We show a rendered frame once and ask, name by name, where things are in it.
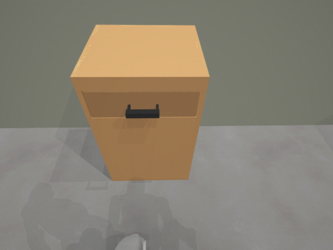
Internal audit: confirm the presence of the cabinet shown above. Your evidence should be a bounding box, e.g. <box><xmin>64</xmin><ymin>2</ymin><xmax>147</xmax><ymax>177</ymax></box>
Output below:
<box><xmin>70</xmin><ymin>24</ymin><xmax>210</xmax><ymax>181</ymax></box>

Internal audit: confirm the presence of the handle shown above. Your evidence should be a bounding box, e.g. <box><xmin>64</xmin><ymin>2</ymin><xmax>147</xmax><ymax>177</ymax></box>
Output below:
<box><xmin>125</xmin><ymin>104</ymin><xmax>159</xmax><ymax>118</ymax></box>

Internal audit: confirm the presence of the left robot thigh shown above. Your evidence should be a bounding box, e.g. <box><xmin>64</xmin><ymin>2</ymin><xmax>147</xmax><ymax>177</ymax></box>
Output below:
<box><xmin>115</xmin><ymin>235</ymin><xmax>147</xmax><ymax>250</ymax></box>

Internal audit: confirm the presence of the drawer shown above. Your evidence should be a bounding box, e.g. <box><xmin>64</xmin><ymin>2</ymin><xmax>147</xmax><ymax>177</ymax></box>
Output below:
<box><xmin>83</xmin><ymin>91</ymin><xmax>200</xmax><ymax>117</ymax></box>

